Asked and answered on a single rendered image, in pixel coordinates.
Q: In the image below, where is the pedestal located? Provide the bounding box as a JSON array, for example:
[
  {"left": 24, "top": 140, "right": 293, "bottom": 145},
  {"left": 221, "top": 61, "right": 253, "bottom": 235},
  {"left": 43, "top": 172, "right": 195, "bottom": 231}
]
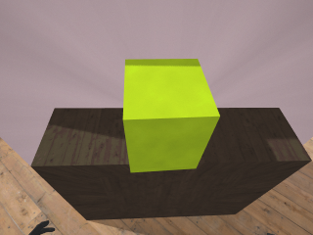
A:
[{"left": 31, "top": 108, "right": 312, "bottom": 220}]

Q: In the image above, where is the carton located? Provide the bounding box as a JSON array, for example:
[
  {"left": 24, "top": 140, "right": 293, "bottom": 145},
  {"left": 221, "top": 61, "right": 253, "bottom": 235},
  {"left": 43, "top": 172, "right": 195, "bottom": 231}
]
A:
[{"left": 122, "top": 59, "right": 220, "bottom": 173}]

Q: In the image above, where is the robot left hand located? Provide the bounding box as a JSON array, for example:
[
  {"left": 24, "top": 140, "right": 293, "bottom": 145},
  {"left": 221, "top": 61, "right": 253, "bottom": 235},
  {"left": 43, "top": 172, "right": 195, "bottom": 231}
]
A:
[{"left": 28, "top": 220, "right": 56, "bottom": 235}]

